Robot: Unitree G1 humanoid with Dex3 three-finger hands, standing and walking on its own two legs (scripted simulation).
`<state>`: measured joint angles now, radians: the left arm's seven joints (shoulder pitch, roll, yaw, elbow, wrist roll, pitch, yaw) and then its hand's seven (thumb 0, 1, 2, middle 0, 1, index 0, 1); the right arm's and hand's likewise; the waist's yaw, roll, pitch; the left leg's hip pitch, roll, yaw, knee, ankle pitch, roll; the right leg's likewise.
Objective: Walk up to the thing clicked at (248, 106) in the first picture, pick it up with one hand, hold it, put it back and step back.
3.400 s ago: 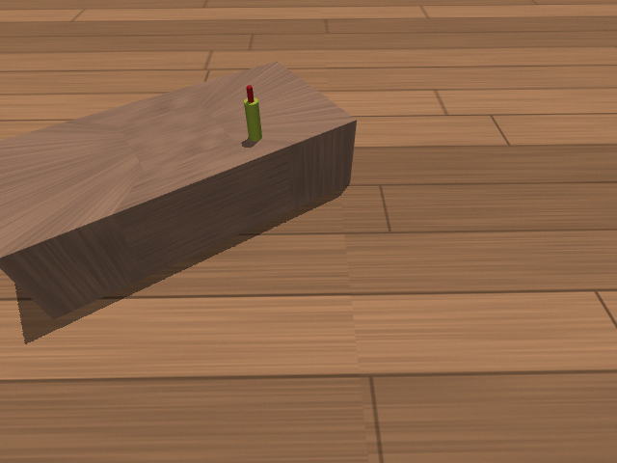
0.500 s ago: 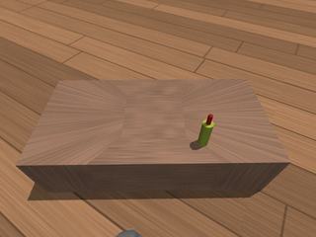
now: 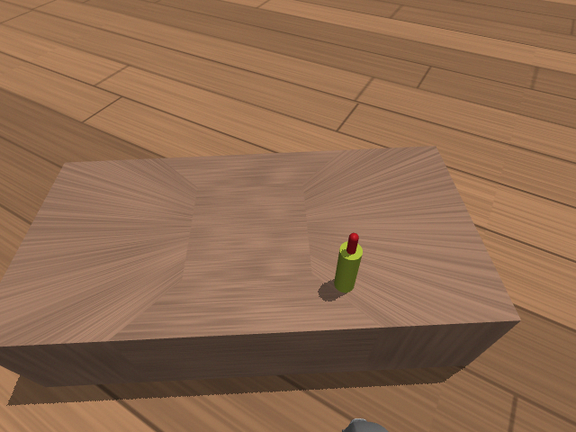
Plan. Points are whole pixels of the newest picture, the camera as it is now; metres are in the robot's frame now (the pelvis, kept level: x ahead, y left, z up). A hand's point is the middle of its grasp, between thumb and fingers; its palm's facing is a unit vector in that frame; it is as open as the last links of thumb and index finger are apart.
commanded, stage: walk up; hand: right
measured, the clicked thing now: (348, 261) +0.54 -0.15 -0.27
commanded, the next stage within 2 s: stand in 1.50 s
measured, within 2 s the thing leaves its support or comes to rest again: neither
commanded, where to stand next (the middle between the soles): +0.10 +0.04 m, yaw +0 degrees
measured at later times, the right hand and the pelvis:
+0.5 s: hand out of the picture +0.14 -0.25 -0.13, palm faces -0.08 +0.93 -0.37, open 7.4 cm; pelvis +0.03 +0.01 +0.01, yaw +3 degrees
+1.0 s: hand (458, 421) +0.16 -0.23 -0.12, palm faces -0.05 +0.94 -0.33, open 7.4 cm; pelvis +0.04 +0.02 +0.03, yaw +2 degrees
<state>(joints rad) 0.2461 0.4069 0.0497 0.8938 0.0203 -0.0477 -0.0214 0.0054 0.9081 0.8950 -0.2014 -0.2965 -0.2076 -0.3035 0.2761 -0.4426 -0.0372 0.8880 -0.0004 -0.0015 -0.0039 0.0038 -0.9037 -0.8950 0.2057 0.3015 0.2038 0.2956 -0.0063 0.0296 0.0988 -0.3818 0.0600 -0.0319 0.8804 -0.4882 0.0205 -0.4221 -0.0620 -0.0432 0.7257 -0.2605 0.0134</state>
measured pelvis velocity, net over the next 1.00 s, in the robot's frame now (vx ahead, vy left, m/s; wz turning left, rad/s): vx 0.04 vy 0.02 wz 0.04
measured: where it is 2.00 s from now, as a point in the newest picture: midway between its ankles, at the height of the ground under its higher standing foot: outside the picture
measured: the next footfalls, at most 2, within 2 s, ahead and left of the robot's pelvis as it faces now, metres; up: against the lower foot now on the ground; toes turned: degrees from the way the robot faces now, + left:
left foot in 0.22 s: +0.06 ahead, +0.14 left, +0.00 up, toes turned +3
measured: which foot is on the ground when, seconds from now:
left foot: up 0.00-0.20, down 0.22-1.00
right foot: down 0.00-1.00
